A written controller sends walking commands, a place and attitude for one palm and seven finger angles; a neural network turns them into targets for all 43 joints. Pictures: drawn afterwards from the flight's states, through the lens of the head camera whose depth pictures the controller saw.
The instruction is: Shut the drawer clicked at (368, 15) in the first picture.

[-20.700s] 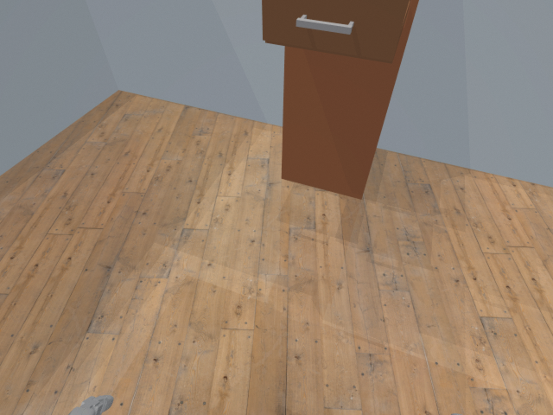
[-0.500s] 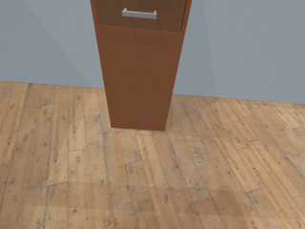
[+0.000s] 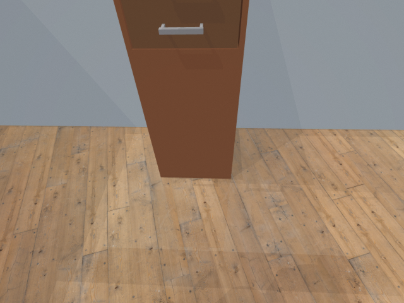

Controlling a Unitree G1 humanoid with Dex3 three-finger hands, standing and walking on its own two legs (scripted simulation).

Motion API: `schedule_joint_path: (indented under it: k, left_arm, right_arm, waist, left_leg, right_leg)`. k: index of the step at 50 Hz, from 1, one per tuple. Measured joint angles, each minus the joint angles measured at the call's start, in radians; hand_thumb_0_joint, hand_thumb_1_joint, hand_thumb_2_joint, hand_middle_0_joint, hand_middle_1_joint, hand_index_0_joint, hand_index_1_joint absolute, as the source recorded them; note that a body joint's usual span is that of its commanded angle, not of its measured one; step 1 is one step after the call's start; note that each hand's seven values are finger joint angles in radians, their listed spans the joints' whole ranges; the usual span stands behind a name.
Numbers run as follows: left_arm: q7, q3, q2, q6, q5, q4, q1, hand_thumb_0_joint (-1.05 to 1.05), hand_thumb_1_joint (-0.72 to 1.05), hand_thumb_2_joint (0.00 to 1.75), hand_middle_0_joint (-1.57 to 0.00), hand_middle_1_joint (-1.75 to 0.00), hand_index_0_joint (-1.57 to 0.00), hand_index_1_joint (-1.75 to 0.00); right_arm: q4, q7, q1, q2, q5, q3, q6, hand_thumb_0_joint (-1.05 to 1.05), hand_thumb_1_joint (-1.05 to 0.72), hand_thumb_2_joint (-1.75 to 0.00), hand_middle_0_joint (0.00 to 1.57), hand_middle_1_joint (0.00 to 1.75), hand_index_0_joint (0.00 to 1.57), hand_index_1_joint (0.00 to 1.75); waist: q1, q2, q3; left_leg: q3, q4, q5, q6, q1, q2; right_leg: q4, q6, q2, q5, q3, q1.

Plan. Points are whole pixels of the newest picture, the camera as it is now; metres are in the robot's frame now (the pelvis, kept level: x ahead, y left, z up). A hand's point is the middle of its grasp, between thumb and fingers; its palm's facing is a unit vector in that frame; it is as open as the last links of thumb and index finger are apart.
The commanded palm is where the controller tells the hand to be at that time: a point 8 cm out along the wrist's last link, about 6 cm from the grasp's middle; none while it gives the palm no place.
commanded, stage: let the arm hang, fingers relaxed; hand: left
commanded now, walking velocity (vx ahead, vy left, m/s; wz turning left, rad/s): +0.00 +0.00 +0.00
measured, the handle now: (181, 28) +0.90 +0.12 +0.14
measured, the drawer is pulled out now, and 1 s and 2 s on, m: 0.00 0.00 0.00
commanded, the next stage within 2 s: look to check the result in 0.28 s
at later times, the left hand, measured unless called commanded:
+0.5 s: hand out of the picture +0.02 +0.16 -0.17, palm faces +0.02 -0.97 -0.22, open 7.3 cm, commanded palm none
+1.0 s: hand out of the picture +0.02 +0.16 -0.17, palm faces +0.01 -0.98 -0.21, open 7.3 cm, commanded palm none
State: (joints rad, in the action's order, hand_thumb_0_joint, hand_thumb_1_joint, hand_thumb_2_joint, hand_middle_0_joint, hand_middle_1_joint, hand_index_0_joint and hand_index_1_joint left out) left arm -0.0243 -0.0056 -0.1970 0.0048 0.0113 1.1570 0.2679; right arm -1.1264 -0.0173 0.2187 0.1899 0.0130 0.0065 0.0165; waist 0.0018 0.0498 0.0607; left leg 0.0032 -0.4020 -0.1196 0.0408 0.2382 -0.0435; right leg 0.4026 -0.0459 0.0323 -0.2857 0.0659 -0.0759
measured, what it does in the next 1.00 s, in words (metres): stands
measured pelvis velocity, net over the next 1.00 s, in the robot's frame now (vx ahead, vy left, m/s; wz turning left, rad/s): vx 0.03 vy -0.02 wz -0.02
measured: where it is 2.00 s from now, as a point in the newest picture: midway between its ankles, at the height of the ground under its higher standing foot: outside the picture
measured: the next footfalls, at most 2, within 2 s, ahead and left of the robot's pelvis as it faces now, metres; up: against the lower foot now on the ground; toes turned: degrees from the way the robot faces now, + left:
none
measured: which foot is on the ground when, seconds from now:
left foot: down 0.00-1.00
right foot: down 0.00-1.00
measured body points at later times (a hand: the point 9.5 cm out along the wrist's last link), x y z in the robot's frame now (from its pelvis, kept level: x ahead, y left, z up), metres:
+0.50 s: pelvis +0.02 -0.02 +0.00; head +0.05 -0.03 +0.45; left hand +0.02 +0.21 -0.16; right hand +0.02 -0.24 -0.17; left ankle +0.06 +0.09 -0.74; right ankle -0.04 -0.09 -0.74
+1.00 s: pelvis +0.03 -0.02 +0.00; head +0.05 -0.03 +0.45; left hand +0.03 +0.21 -0.16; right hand +0.04 -0.24 -0.16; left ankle +0.06 +0.09 -0.74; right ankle -0.04 -0.09 -0.74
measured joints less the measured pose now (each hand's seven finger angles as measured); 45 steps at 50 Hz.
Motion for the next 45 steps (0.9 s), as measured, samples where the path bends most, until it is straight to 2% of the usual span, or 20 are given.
schedule_joint_path:
  k: [10, 27, 45]
  left_arm:
    - [-0.006, -0.002, 0.055, -0.008, 0.000, -0.011, -0.043, 0.00, 0.91, 0.90, -0.21, -0.31, -0.20, -0.31]
    - [-0.018, 0.014, 0.043, -0.005, -0.003, 0.001, 0.000, 0.00, 0.91, 0.90, -0.20, -0.30, -0.20, -0.30]
    - [-0.013, 0.011, 0.057, -0.008, -0.003, -0.001, 0.003, 0.00, 0.91, 0.90, -0.20, -0.30, -0.20, -0.30]
  right_arm:
    - [-0.020, -0.010, 0.006, -0.009, 0.002, -0.003, -0.008, 0.00, -0.91, -0.90, 0.20, 0.30, 0.20, 0.30]
    - [-0.021, -0.022, 0.014, -0.023, -0.003, -0.007, -0.008, 0.00, -0.91, -0.90, 0.20, 0.30, 0.20, 0.30]
    - [-0.017, -0.023, 0.001, -0.021, -0.002, -0.006, -0.012, 0.00, -0.91, -0.90, 0.20, 0.30, 0.20, 0.30]
  waist:
    - [0.009, -0.033, 0.005]
    - [0.003, -0.029, 0.017]
    - [0.000, -0.033, 0.008]
  left_leg:
    - [0.000, -0.001, -0.017, -0.011, -0.008, 0.008]
    - [-0.001, -0.021, -0.052, -0.022, -0.021, 0.020]
    - [-0.010, -0.007, -0.054, -0.020, -0.041, 0.017]
  right_leg:
    - [-0.014, -0.009, 0.008, -0.007, -0.003, 0.014]
    - [-0.038, -0.017, 0.021, -0.017, -0.008, 0.045]
    - [-0.046, -0.016, 0.017, -0.020, -0.017, 0.059]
